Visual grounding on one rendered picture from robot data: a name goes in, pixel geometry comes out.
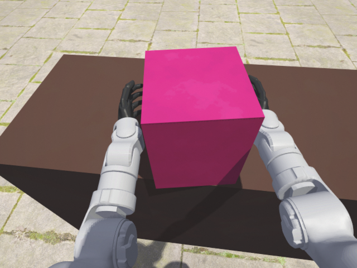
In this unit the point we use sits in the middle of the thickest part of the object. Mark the pedestal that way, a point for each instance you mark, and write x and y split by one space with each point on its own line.
54 149

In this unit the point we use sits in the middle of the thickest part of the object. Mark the robot left hand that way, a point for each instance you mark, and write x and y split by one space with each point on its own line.
126 107

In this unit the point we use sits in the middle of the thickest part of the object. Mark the left robot forearm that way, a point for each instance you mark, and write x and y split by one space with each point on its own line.
115 197

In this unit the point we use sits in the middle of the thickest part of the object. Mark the right robot upper arm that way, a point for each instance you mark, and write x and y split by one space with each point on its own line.
318 224

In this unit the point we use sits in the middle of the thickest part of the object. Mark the robot right hand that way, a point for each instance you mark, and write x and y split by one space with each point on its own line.
259 91

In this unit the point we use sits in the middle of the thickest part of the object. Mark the carton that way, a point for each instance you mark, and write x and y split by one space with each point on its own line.
200 116

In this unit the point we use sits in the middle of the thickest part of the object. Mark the left robot upper arm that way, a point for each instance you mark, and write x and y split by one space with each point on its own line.
104 243

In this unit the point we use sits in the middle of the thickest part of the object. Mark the right robot forearm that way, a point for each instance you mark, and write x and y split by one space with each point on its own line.
288 169

